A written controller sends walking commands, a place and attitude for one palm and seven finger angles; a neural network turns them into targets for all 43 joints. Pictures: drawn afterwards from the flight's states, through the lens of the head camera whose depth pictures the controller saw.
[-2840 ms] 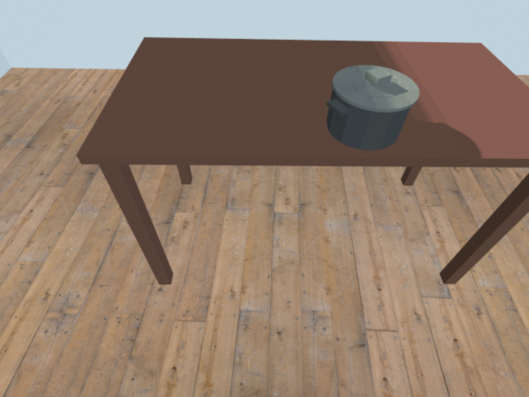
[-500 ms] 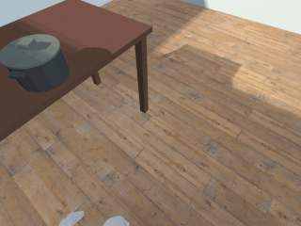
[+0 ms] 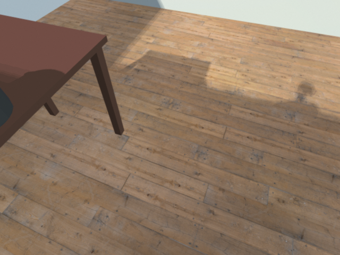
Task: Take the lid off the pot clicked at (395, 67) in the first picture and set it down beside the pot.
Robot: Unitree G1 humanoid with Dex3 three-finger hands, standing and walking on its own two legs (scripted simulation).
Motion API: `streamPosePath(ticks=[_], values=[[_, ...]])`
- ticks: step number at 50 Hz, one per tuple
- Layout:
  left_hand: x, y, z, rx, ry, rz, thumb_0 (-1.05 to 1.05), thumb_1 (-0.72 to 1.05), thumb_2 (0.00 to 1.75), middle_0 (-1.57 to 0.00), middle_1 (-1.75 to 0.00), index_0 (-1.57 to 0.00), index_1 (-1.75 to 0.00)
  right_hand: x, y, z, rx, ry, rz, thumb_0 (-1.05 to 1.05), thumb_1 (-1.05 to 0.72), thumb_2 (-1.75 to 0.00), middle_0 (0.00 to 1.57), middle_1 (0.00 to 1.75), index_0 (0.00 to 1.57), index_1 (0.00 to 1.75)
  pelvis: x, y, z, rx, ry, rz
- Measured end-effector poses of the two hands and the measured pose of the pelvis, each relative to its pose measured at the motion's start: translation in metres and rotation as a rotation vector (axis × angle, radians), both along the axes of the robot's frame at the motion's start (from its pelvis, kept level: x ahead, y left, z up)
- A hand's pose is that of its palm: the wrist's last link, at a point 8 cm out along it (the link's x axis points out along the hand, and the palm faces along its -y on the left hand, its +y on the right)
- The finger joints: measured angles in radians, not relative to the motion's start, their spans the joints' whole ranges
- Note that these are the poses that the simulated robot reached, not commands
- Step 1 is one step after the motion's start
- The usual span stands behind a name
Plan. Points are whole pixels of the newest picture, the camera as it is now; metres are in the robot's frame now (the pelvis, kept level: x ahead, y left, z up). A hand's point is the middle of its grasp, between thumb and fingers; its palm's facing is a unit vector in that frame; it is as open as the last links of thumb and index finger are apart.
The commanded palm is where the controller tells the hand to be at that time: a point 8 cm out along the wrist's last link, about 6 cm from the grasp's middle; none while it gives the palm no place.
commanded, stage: walk to a spot facing it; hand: left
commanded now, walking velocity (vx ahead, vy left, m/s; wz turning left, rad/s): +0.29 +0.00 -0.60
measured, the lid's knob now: out of the picture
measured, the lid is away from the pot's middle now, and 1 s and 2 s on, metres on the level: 0.00 0.00 0.00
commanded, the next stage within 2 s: turn to face it in 1.06 s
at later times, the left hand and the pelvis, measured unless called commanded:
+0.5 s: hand out of the picture +0.13 +0.19 -0.18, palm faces -0.12 -0.98 -0.17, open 7.4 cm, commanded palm none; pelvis +0.13 +0.01 +0.00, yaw -15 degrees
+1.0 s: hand (177, 136) +0.53 +0.01 -0.15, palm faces -0.62 -0.77 -0.17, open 7.4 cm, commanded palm none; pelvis +0.30 -0.05 +0.00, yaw -34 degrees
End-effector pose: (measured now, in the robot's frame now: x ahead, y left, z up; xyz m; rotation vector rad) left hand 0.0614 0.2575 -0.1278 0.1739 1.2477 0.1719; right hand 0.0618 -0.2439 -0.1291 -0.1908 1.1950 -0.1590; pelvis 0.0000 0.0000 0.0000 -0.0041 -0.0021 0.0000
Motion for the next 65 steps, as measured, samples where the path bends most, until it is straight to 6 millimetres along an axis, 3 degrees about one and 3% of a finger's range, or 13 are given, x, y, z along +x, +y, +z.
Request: streamPosePath(ticks=[5, 10, 18, 25, 27, 30, 38, 44, 51, 54, 56, 62, 65], values=[[0.026, -0.025, 0.003, 0.034, -0.076, -0.049, 0.01, 0.91, 0.89, -0.2, -0.3, -0.2, -0.3, -0.027, -0.034, -0.022, 0.008, 0.087, -0.067, 0.01, -0.91, -0.9, 0.21, 0.3, 0.2, 0.3, 0.009, -0.018, -0.01, -0.005, -0.006, -0.031], [0.025, -0.039, 0.013, 0.027, -0.041, -0.058, 0.0, 0.91, 0.89, -0.2, -0.3, -0.2, -0.3, -0.014, -0.046, -0.005, 0.011, 0.072, -0.101, 0.01, -0.91, -0.9, 0.2, 0.3, 0.2, 0.3, 0.028, -0.026, 0.005, 0.014, -0.005, -0.084], [0.029, -0.042, 0.006, -0.018, 0.098, -0.108, 0.01, 0.91, 0.89, -0.2, -0.3, -0.21, -0.3, 0.053, -0.04, 0.014, 0.003, -0.065, -0.144, 0.01, -0.91, -0.9, 0.2, 0.3, 0.19, 0.3, 0.07, -0.019, 0.01, 0.011, 0.003, -0.18], [0.072, -0.013, -0.02, -0.045, 0.176, -0.123, 0.01, 0.91, 0.89, -0.2, -0.3, -0.21, -0.3, 0.135, -0.01, 0.018, -0.03, -0.176, -0.147, 0.01, -0.91, -0.9, 0.2, 0.3, 0.2, 0.3, 0.131, 0.008, -0.005, -0.01, 0.006, -0.26], [0.097, -0.003, -0.03, -0.047, 0.195, -0.153, 0.01, 0.91, 0.89, -0.2, -0.3, -0.2, -0.3, 0.147, -0.002, 0.017, -0.049, -0.208, -0.171, 0.01, -0.91, -0.9, 0.2, 0.3, 0.2, 0.3, 0.146, 0.015, -0.011, -0.013, -0.001, -0.294], [0.15, 0.003, -0.029, -0.04, 0.172, -0.23, 0.01, 0.91, 0.89, -0.2, -0.3, -0.2, -0.3, 0.141, 0.011, 0.021, -0.047, -0.184, -0.234, 0.01, -0.91, -0.9, 0.2, 0.3, 0.2, 0.3, 0.167, 0.018, -0.005, -0.014, -0.01, -0.341], [0.314, -0.031, -0.005, -0.046, -0.013, -0.418, 0.01, 0.92, 0.9, -0.19, -0.3, -0.2, -0.3, 0.08, 0.028, 0.024, -0.045, 0.023, -0.478, -0.01, -0.95, -0.9, 0.21, 0.3, 0.2, 0.3, 0.222, 0.013, 0.011, -0.01, 0.004, -0.455], [0.412, -0.101, 0.003, -0.073, -0.088, -0.578, 0.01, 0.92, 0.9, -0.19, -0.3, -0.19, -0.3, 0.038, 0.051, 0.017, 0.024, 0.204, -0.619, 0.0, -0.93, -0.9, 0.2, 0.3, 0.2, 0.3, 0.26, -0.008, 0.01, -0.001, 0.009, -0.526], [0.504, -0.225, 0.0, -0.118, -0.169, -0.773, 0.01, 0.92, 0.9, -0.19, -0.3, -0.2, -0.3, 0.022, 0.073, 0.002, 0.166, 0.385, -0.769, 0.01, -0.92, -0.9, 0.2, 0.3, 0.2, 0.3, 0.304, -0.059, -0.006, 0.005, 0.014, -0.598], [0.53, -0.268, -0.008, -0.13, -0.239, -0.81, 0.01, 0.91, 0.9, -0.2, -0.3, -0.2, -0.3, 0.031, 0.06, -0.014, 0.22, 0.417, -0.811, 0.01, -0.91, -0.9, 0.2, 0.3, 0.2, 0.3, 0.321, -0.091, -0.023, 0.026, -0.001, -0.627], [0.535, -0.282, -0.009, -0.122, -0.239, -0.806, 0.0, 0.91, 0.89, -0.2, -0.3, -0.2, -0.3, 0.049, 0.038, -0.021, 0.212, 0.386, -0.829, 0.01, -0.91, -0.9, 0.2, 0.3, 0.2, 0.3, 0.328, -0.103, -0.023, 0.014, -0.017, -0.644], [0.528, -0.285, 0.0, -0.055, -0.123, -0.811, 0.0, 0.91, 0.89, -0.2, -0.3, -0.2, -0.3, 0.139, -0.057, -0.019, 0.104, 0.119, -0.81, 0.01, -0.91, -0.9, 0.2, 0.3, 0.2, 0.3, 0.352, -0.129, -0.005, 0.01, -0.019, -0.701], [0.532, -0.279, 0.007, -0.021, -0.119, -0.771, -0.01, 0.94, 0.89, -0.2, -0.3, -0.21, -0.3, 0.18, -0.091, -0.013, 0.067, 0.02, -0.775, 0.01, -0.91, -0.9, 0.2, 0.3, 0.2, 0.3, 0.364, -0.138, 0.001, 0.01, -0.013, -0.699]])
